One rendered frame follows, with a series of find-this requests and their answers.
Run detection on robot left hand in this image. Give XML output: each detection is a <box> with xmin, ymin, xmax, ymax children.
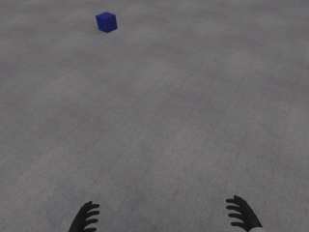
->
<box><xmin>69</xmin><ymin>201</ymin><xmax>99</xmax><ymax>232</ymax></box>

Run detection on robot right hand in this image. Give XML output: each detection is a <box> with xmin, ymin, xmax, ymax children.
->
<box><xmin>226</xmin><ymin>195</ymin><xmax>263</xmax><ymax>232</ymax></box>

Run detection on carton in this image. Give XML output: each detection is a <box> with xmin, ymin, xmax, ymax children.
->
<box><xmin>96</xmin><ymin>12</ymin><xmax>118</xmax><ymax>33</ymax></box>

